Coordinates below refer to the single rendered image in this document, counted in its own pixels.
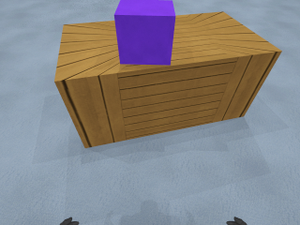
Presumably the carton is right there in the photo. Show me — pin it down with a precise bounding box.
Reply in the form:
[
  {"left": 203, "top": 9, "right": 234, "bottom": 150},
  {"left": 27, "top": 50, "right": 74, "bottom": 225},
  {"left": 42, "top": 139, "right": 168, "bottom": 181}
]
[{"left": 114, "top": 0, "right": 176, "bottom": 66}]

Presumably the pedestal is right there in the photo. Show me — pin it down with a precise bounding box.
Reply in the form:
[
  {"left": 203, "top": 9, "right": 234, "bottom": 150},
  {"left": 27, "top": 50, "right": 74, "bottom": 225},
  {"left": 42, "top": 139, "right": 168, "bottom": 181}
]
[{"left": 54, "top": 11, "right": 282, "bottom": 148}]

